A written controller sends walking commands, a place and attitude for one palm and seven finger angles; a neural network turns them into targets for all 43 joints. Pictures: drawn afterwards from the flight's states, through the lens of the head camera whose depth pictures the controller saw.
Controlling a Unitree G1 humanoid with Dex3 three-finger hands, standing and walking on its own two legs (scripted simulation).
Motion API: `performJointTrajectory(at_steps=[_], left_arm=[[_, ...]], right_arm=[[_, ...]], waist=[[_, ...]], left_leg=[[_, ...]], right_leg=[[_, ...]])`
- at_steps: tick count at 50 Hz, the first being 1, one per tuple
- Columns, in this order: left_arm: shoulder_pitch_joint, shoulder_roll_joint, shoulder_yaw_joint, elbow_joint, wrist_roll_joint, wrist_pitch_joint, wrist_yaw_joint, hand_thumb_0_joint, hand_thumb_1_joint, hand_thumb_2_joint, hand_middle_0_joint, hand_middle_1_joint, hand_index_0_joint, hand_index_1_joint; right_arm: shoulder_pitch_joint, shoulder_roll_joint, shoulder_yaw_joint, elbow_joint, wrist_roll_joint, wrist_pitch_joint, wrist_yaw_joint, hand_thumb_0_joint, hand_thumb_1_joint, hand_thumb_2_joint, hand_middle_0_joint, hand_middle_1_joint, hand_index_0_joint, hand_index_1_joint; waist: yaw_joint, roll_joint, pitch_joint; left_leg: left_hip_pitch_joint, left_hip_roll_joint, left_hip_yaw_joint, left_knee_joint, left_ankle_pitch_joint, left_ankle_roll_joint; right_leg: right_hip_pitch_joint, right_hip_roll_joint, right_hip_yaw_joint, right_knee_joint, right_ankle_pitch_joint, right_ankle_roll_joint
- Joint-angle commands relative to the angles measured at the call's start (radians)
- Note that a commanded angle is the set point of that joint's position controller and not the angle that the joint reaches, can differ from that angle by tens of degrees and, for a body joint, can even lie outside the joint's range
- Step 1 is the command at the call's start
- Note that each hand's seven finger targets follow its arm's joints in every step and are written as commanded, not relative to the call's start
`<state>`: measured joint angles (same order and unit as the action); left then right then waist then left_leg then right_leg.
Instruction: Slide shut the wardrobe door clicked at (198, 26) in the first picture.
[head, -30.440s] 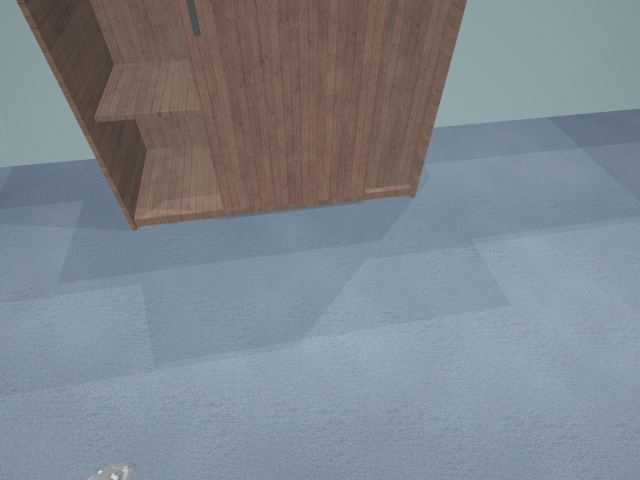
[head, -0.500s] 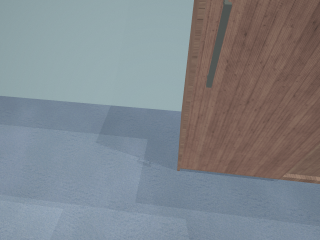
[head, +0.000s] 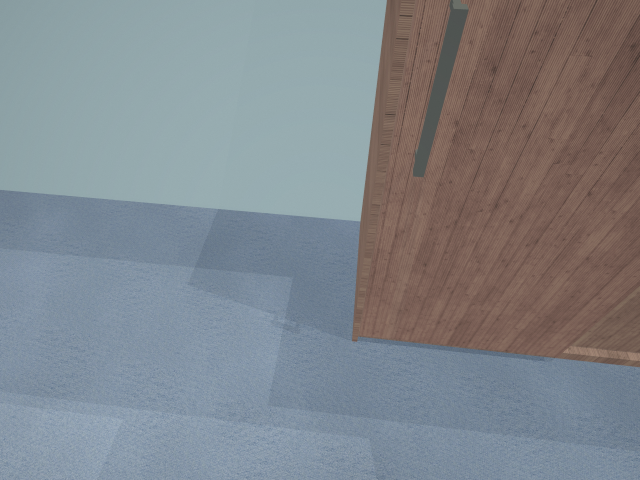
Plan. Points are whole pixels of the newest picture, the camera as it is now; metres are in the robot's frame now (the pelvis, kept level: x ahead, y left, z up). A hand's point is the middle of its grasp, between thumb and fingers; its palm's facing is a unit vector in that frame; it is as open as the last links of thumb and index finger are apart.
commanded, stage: stand and wait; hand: right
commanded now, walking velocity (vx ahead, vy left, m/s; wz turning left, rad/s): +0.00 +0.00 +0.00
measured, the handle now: (434, 98) +0.63 -0.13 +0.16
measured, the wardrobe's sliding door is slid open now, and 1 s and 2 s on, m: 0.00 0.00 0.00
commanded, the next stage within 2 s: none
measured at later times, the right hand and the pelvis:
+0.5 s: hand out of the picture +0.07 -0.23 -0.16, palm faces -0.04 +0.95 -0.32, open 7.4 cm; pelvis +0.01 +0.01 +0.00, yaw +0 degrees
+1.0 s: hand out of the picture +0.09 -0.23 -0.16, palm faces -0.05 +0.94 -0.33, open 7.4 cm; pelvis +0.02 +0.01 +0.00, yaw +0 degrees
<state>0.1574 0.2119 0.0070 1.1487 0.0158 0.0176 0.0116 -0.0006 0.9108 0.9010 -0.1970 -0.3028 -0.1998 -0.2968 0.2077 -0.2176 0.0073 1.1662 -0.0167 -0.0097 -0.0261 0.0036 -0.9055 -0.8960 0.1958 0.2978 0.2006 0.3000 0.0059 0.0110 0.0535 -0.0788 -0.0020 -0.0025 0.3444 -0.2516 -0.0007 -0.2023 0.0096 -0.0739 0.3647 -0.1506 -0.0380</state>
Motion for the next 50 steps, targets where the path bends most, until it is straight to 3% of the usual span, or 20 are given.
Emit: performJointTrajectory(at_steps=[1,4,8,12,25,38,45,50], left_arm=[[0.005,0.170,0.025,-0.036,0.000,-0.021,0.010,0.000,0.900,0.900,-0.200,-0.300,-0.200,-0.300],[-0.015,0.188,0.028,-0.040,0.000,-0.022,0.009,0.000,0.900,0.900,-0.200,-0.300,-0.200,-0.300],[-0.027,0.216,0.030,-0.047,-0.001,-0.026,0.008,0.000,0.900,0.900,-0.200,-0.300,-0.200,-0.300],[-0.050,0.233,0.030,-0.047,-0.001,-0.025,0.005,0.000,0.900,0.900,-0.200,-0.300,-0.200,-0.300],[-0.091,0.305,0.034,-0.060,-0.002,-0.031,0.002,0.000,0.900,0.900,-0.200,-0.300,-0.200,-0.300],[-0.107,0.325,0.030,-0.066,-0.004,-0.031,0.000,0.000,0.900,0.900,-0.200,-0.300,-0.200,-0.300],[-0.110,0.320,0.029,-0.064,-0.003,-0.029,0.000,0.000,0.900,0.900,-0.200,-0.300,-0.200,-0.300],[-0.102,0.317,0.030,-0.065,-0.003,-0.031,0.002,0.000,0.900,0.900,-0.200,-0.300,-0.200,-0.300]], right_arm=[[0.017,-0.155,-0.024,-0.037,-0.002,-0.015,-0.009,0.000,-0.900,-0.900,0.200,0.300,0.200,0.300],[-0.001,-0.173,-0.025,-0.042,-0.002,-0.017,-0.007,0.000,-0.900,-0.900,0.200,0.300,0.200,0.300],[-0.017,-0.201,-0.032,-0.050,-0.002,-0.023,-0.006,0.000,-0.900,-0.900,0.200,0.300,0.200,0.300],[-0.045,-0.225,-0.034,-0.056,-0.002,-0.021,-0.002,0.000,-0.900,-0.900,0.200,0.300,0.200,0.300],[-0.102,-0.293,-0.038,-0.067,0.000,-0.025,0.003,0.000,-0.900,-0.900,0.200,0.300,0.200,0.300],[-0.112,-0.317,-0.037,-0.073,0.000,-0.027,0.003,0.000,-0.900,-0.900,0.200,0.300,0.200,0.300],[-0.119,-0.314,-0.036,-0.074,0.001,-0.025,0.002,0.000,-0.900,-0.900,0.200,0.300,0.200,0.300],[-0.109,-0.311,-0.037,-0.075,0.001,-0.028,0.001,0.000,-0.900,-0.900,0.200,0.300,0.200,0.300]], waist=[[0.002,-0.012,-0.031],[0.003,-0.006,-0.027],[0.001,-0.004,-0.070],[0.001,-0.019,-0.038],[0.003,-0.018,-0.082],[0.002,-0.001,-0.105],[0.004,-0.007,-0.077],[0.005,-0.012,-0.105]], left_leg=[[-0.095,0.109,-0.086,-0.078,0.130,0.031],[-0.097,0.112,-0.088,-0.085,0.141,0.032],[-0.064,0.115,-0.090,-0.086,0.185,0.033],[-0.072,0.118,-0.089,-0.100,0.145,0.033],[-0.040,0.127,-0.100,-0.108,0.199,0.036],[-0.014,0.133,-0.102,-0.115,0.270,0.036],[-0.021,0.134,-0.100,-0.121,0.260,0.036],[-0.002,0.138,-0.100,-0.116,0.309,0.036]], right_leg=[[0.108,-0.130,0.139,-0.057,0.109,0.004],[0.117,-0.132,0.139,-0.058,0.120,0.005],[0.138,-0.135,0.141,-0.051,0.166,0.003],[0.122,-0.137,0.141,-0.073,0.126,0.008],[0.156,-0.147,0.147,-0.078,0.185,0.009],[0.184,-0.150,0.141,-0.069,0.235,0.009],[0.172,-0.148,0.139,-0.080,0.211,0.014],[0.188,-0.148,0.135,-0.067,0.247,0.014]])
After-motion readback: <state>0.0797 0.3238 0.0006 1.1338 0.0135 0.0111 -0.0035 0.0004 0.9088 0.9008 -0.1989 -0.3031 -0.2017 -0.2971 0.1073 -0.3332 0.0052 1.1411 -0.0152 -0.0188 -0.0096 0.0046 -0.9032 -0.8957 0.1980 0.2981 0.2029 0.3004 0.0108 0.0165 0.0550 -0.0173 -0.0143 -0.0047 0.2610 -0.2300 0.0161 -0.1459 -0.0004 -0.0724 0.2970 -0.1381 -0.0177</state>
